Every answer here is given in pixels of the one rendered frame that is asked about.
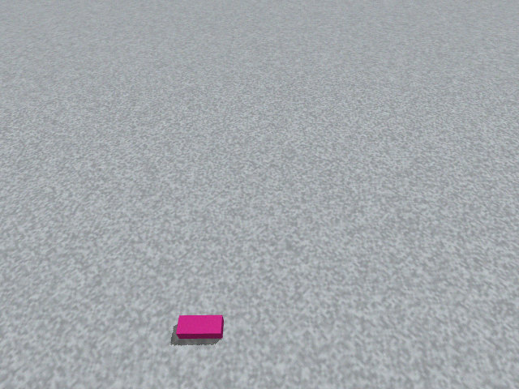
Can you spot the carton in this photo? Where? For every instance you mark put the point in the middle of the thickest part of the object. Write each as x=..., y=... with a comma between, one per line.
x=200, y=327

